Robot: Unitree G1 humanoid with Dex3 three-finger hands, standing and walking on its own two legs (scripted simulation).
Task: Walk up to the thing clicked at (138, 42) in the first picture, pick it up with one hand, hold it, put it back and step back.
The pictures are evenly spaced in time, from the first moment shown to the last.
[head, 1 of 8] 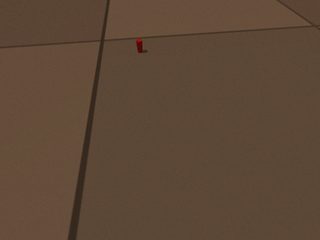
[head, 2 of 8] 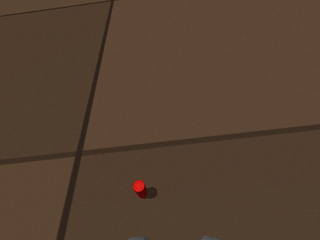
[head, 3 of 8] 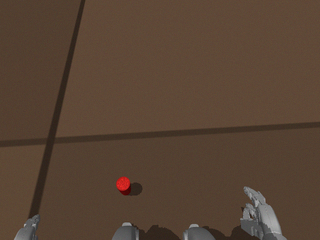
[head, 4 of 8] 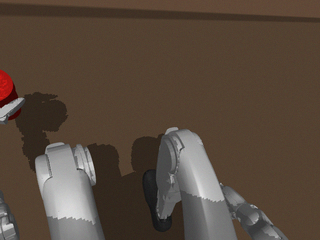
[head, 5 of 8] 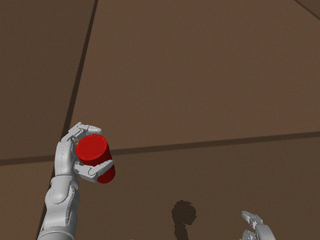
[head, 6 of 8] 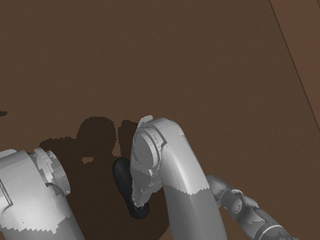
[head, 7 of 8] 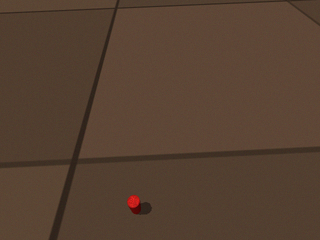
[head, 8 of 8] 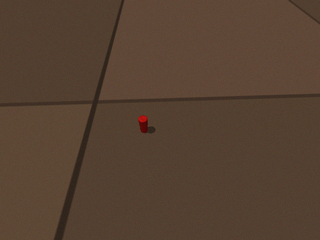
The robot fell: no
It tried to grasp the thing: yes
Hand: left
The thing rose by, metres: 0.68
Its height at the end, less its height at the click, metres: +0.00
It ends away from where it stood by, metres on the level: 0.02
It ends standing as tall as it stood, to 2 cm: yes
